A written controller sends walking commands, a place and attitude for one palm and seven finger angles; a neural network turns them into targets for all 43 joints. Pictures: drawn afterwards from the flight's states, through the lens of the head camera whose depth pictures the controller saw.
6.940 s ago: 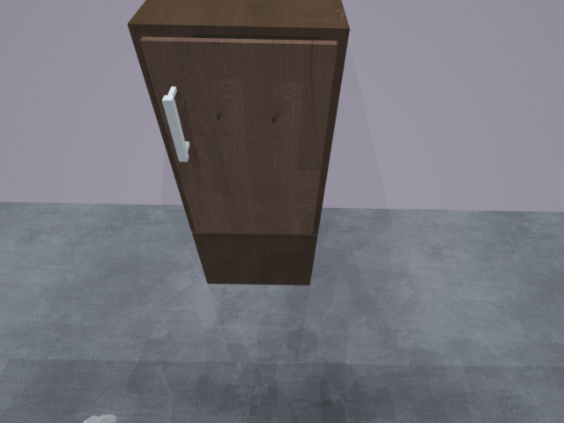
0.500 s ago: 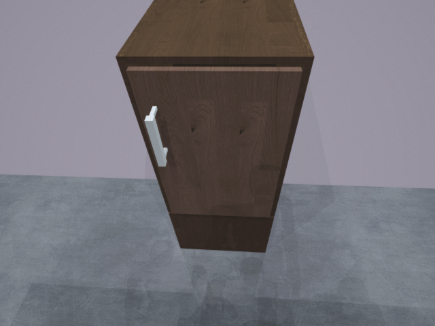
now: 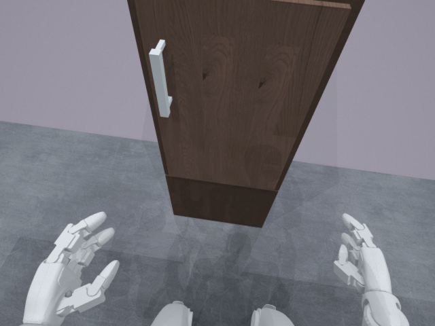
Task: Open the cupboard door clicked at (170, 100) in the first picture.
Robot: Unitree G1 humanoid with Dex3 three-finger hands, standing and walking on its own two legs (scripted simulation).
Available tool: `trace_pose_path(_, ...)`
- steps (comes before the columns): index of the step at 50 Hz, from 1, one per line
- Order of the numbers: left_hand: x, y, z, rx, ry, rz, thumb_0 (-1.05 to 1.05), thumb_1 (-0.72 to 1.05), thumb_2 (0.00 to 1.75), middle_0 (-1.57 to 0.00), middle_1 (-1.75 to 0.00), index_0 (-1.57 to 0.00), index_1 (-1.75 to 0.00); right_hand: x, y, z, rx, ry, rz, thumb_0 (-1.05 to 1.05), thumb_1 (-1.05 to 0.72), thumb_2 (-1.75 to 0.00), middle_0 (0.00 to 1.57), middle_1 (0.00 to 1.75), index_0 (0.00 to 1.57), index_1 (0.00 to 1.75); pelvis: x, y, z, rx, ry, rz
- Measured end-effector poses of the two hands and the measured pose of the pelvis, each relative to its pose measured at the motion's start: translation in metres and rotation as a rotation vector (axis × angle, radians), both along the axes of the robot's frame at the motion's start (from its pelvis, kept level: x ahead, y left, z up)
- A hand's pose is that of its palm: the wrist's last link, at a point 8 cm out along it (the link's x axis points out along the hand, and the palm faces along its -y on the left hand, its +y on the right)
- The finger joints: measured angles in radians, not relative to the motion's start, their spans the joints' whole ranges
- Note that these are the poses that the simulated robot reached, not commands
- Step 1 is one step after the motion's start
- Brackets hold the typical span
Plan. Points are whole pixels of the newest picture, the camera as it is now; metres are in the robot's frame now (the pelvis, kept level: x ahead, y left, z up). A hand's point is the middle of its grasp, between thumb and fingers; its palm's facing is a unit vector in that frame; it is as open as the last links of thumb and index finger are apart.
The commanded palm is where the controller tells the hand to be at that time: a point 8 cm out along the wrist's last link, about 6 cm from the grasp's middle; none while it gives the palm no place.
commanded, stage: raise the hand with hooked fingers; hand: left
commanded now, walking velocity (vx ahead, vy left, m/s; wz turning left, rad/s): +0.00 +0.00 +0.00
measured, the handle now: (163, 81) +0.56 +0.19 +0.11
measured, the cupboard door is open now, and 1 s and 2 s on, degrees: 0 0 0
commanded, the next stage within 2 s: move the hooked fingers beside the handle in 1.60 s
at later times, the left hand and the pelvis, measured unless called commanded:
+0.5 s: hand (75, 230) +0.23 +0.25 +0.07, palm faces -0.02 -1.00 -0.06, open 12.0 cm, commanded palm +0.21 +0.31 +0.09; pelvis -0.01 +0.03 +0.02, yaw -1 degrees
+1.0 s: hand (56, 177) +0.29 +0.30 +0.12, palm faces +0.01 -1.00 -0.05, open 13.9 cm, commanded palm +0.27 +0.34 +0.12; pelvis +0.01 +0.03 +0.05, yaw +0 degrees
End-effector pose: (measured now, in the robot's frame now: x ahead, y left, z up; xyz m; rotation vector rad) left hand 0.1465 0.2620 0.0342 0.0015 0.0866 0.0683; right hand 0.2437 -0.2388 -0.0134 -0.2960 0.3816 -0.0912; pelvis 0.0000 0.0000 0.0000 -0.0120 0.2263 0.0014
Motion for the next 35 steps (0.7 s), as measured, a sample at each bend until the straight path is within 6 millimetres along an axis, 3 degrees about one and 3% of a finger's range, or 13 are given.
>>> trace_pose_path(4,0.012,0.005,0.016,0.041,-0.059,-0.035,0.01,0.42,0.7,-0.23,-0.61,-0.24,-0.61,-0.021,0.027,-0.029,0.051,0.107,0.024,0.0,-0.91,-0.89,0.19,0.29,0.2,0.3,-0.005,0.003,-0.002,-0.023,-0.002,0.015)
trace_pose_path(9,0.04,0.011,0.026,0.043,-0.032,-0.114,0.01,0.31,0.65,-0.24,-0.69,-0.25,-0.68,-0.066,0.048,-0.055,0.124,0.249,-0.013,0.01,-0.91,-0.89,0.2,0.3,0.2,0.3,-0.01,0.01,0.004,-0.029,-0.003,0.014)
trace_pose_path(14,0.052,0.024,0.036,0.042,0.008,-0.104,0.0,0.19,0.6,-0.25,-0.76,-0.25,-0.76,-0.108,0.045,-0.056,0.139,0.327,-0.086,0.01,-0.9,-0.89,0.2,0.3,0.2,0.31,-0.009,0.018,0.014,-0.02,-0.006,-0.002)
trace_pose_path(18,0.055,0.035,0.042,0.054,-0.004,-0.078,0.0,0.1,0.56,-0.26,-0.82,-0.26,-0.82,-0.126,0.031,-0.049,0.094,0.346,-0.121,0.01,-0.9,-0.89,0.2,0.3,0.2,0.31,-0.009,0.023,0.02,-0.017,-0.011,-0.006)
trace_pose_path(26,0.067,0.049,0.044,0.055,-0.026,-0.087,0.0,-0.09,0.48,-0.27,-0.94,-0.27,-0.94,-0.119,0.008,-0.025,-0.01,0.303,-0.141,0.01,-0.91,-0.89,0.2,0.3,0.2,0.3,-0.006,0.031,0.026,-0.021,-0.029,-0.005)
trace_pose_path(35,0.089,0.062,0.063,0.059,-0.051,-0.077,-0.01,-0.3,0.39,-0.29,-1.08,-0.29,-1.07,-0.085,0.023,-0.004,0.001,0.225,-0.089,0.01,-0.91,-0.89,0.2,0.3,0.2,0.3,0.003,0.034,0.036,-0.027,-0.054,-0.002)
